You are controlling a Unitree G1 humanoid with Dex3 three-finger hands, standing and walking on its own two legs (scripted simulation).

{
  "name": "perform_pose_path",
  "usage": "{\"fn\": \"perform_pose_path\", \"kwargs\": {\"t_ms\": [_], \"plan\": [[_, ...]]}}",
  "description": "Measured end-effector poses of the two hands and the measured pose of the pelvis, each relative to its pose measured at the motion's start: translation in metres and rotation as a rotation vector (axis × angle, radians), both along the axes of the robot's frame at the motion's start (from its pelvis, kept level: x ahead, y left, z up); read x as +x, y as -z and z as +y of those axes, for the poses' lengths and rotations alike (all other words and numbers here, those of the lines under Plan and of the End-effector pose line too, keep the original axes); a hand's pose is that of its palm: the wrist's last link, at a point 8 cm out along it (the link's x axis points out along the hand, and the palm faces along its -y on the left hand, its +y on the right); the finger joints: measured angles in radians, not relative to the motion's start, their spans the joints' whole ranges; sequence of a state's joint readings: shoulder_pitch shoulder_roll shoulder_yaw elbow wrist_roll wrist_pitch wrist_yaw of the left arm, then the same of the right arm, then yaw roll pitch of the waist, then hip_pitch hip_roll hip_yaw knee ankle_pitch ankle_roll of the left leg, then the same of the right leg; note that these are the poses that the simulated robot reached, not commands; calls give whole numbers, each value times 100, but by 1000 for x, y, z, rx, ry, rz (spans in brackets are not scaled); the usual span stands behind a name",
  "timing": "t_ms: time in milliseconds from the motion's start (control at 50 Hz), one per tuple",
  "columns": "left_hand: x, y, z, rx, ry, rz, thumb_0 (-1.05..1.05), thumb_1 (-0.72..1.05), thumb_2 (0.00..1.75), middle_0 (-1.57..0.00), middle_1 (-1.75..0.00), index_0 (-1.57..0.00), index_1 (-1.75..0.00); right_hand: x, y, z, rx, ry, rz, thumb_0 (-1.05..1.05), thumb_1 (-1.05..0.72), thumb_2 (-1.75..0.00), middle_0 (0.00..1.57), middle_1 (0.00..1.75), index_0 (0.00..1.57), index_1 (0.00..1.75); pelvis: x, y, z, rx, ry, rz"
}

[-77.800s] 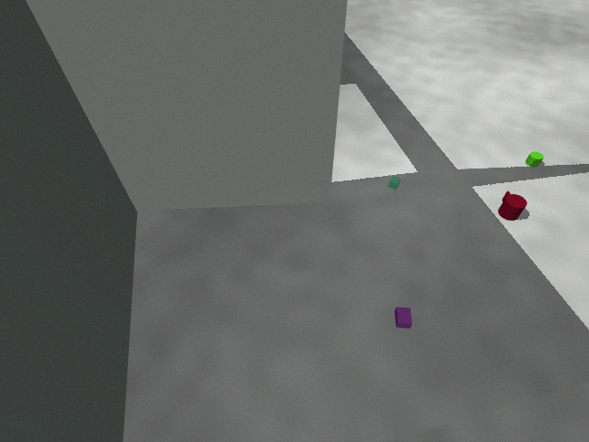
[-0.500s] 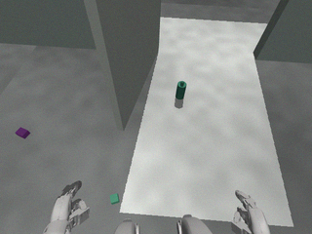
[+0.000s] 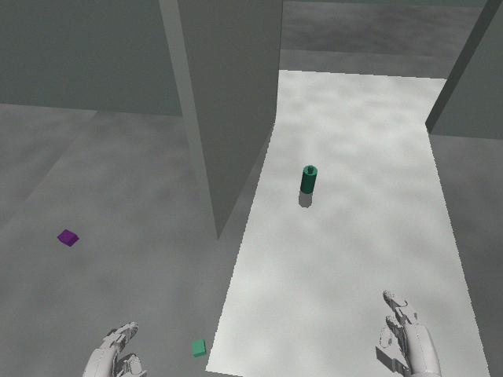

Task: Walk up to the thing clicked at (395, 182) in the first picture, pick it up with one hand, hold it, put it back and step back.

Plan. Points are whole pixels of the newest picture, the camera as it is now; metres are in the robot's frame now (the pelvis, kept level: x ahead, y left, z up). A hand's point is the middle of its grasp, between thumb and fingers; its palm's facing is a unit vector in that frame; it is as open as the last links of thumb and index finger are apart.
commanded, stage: home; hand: left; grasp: from above
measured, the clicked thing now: (199, 348) +0.36 +0.20 -0.70
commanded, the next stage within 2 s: stand in 1.70 s
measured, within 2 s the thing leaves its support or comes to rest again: neither
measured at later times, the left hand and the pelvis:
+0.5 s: hand (149, 373) +0.17 +0.17 -0.05, palm faces +0.03 -0.98 -0.21, open 7.4 cm; pelvis +0.00 -0.01 +0.00, yaw +0 degrees
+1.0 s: hand (145, 372) +0.17 +0.18 -0.05, palm faces +0.03 -0.98 -0.21, open 7.4 cm; pelvis +0.00 +0.00 +0.00, yaw +0 degrees
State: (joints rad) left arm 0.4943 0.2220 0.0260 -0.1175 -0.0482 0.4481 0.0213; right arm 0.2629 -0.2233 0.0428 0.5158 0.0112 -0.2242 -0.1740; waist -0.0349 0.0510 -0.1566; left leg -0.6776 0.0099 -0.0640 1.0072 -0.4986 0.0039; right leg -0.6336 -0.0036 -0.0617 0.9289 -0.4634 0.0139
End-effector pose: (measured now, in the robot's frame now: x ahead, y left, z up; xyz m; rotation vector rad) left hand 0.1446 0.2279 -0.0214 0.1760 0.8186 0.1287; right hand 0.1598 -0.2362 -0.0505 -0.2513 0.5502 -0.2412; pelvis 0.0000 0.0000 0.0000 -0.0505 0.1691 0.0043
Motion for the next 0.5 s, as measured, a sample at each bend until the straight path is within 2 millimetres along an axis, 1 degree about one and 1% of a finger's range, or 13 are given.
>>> {"fn": "perform_pose_path", "kwargs": {"t_ms": [300,400,500], "plan": [[4,-1,-6,9,11,-3,1,90,90,-20,-29,-20,-29,-21,13,-11,4,41,64,1,-90,-90,20,30,20,30,1,1,-5,5,6,6],[6,0,-8,6,12,-4,1,90,90,-20,-29,-20,-29,-22,14,-13,3,50,67,1,-90,-90,20,30,20,30,2,2,-6,6,8,7],[7,0,-9,4,16,-5,1,90,90,-20,-29,-20,-30,-19,13,-15,0,51,60,1,-90,-90,20,30,20,30,3,2,-6,6,8,7]]}}
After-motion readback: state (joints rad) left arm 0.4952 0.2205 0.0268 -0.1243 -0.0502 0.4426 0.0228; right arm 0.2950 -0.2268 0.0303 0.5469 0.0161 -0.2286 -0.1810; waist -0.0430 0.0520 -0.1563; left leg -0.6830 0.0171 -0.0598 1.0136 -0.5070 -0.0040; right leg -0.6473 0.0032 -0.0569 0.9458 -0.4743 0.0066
